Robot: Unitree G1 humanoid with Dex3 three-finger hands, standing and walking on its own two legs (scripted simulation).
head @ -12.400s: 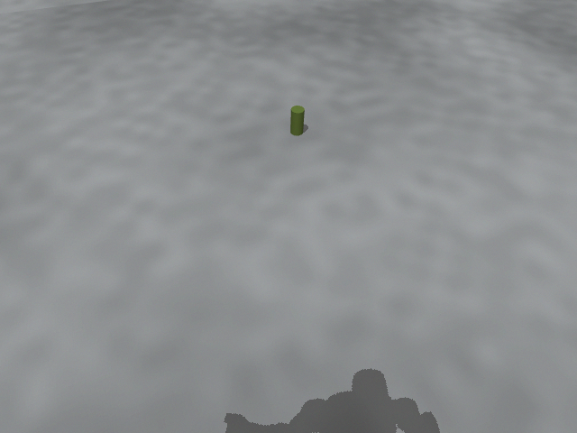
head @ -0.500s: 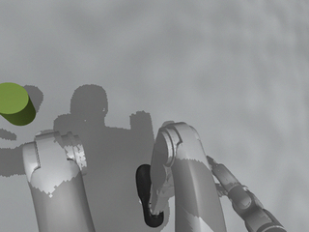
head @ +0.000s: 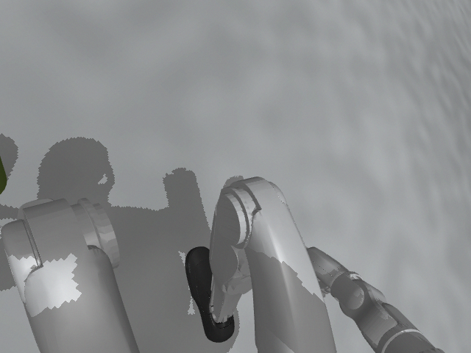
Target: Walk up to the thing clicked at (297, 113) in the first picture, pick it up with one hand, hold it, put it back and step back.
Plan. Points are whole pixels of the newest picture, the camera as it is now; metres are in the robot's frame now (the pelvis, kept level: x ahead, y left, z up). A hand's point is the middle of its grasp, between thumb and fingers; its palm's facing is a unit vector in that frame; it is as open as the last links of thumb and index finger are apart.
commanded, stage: close in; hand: left
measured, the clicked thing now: out of the picture +0.41 +0.29 -0.20
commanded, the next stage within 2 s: close in 0.26 s
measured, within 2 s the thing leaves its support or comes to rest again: leaves its support in 1.30 s
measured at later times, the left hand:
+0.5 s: hand out of the picture +0.39 +0.28 -0.17, palm faces +0.31 -0.95 +0.02, open 15.5 cm
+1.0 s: hand out of the picture +0.41 +0.28 -0.17, palm faces +0.31 -0.95 +0.02, open 10.1 cm
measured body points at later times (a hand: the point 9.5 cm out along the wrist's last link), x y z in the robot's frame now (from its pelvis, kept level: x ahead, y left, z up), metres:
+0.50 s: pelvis +0.00 +0.00 +0.00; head +0.20 +0.20 +0.34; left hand +0.37 +0.33 -0.17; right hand +0.19 -0.23 -0.03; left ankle +0.09 +0.13 -0.24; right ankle +0.13 -0.13 -0.24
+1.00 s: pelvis +0.00 +0.01 +0.00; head +0.21 +0.21 +0.34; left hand +0.38 +0.33 -0.17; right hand +0.18 -0.23 -0.02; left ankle +0.09 +0.13 -0.24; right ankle +0.13 -0.13 -0.24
